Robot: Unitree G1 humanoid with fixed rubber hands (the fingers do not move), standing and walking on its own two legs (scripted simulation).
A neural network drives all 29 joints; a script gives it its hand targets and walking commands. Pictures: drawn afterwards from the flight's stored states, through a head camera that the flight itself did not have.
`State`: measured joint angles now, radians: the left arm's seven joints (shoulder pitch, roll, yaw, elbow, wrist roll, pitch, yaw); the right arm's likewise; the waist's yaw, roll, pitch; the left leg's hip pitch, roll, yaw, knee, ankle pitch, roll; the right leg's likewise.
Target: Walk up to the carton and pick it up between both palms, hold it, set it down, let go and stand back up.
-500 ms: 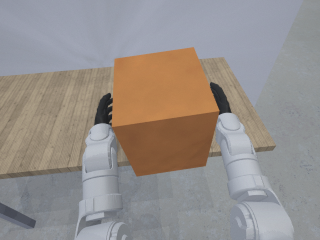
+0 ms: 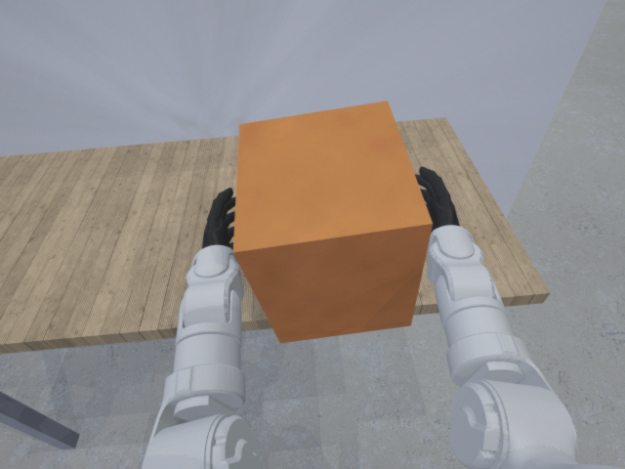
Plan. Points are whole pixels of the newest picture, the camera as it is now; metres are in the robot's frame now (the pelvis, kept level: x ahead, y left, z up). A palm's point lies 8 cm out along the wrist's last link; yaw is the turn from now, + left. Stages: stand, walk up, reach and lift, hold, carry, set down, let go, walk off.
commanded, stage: set down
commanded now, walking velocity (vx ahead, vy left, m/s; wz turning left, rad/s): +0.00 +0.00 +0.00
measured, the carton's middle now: (330, 230) +0.43 -0.05 +0.08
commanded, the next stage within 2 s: none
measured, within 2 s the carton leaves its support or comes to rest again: rests again in 1.24 s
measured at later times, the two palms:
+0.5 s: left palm (228, 252) +0.41 +0.09 +0.09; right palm (441, 235) +0.39 -0.20 +0.08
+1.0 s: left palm (232, 254) +0.41 +0.08 +0.08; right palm (445, 244) +0.38 -0.21 +0.07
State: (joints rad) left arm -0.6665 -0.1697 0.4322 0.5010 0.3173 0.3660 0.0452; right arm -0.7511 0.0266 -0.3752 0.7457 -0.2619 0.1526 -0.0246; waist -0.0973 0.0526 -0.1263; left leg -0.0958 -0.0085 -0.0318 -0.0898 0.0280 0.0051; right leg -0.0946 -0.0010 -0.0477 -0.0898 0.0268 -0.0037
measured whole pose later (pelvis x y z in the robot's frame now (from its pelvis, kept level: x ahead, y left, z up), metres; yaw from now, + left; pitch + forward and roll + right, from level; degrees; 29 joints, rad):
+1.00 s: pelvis +0.00 +0.00 +0.00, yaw -1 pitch +13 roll +0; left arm -0.71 -0.20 0.50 0.71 0.38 0.10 0.05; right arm -0.70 0.06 -0.53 0.77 -0.37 0.04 0.01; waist -0.07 0.04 -0.17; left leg -0.17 -0.01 -0.02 -0.09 0.04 0.01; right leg -0.18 0.00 -0.03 -0.09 0.04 0.00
